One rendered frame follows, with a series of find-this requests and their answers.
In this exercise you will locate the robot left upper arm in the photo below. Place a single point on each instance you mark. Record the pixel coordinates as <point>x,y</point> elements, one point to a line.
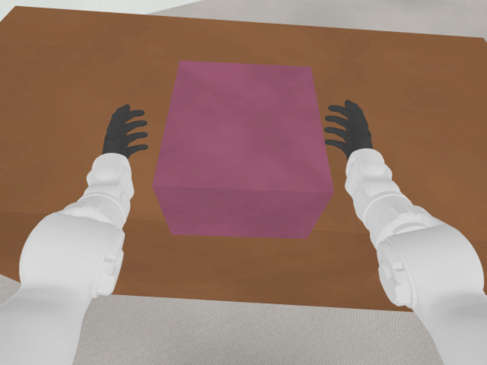
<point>71,260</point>

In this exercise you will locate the left robot forearm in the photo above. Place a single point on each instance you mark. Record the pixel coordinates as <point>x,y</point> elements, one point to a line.
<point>106,199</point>

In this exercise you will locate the robot left hand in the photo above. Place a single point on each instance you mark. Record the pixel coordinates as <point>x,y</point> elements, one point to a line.
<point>116,140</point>

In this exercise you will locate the right robot forearm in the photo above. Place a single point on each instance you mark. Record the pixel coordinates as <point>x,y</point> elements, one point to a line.
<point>379,203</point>

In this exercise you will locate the pedestal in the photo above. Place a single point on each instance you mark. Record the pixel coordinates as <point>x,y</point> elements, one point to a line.
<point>64,73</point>

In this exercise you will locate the robot right hand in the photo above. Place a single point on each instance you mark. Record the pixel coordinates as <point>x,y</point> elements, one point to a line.
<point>357,135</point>

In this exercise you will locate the carton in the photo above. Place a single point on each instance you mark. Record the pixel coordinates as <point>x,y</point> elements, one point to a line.
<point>243,152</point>

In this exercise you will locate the robot right upper arm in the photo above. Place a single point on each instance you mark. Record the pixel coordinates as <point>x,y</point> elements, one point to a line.
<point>433,271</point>

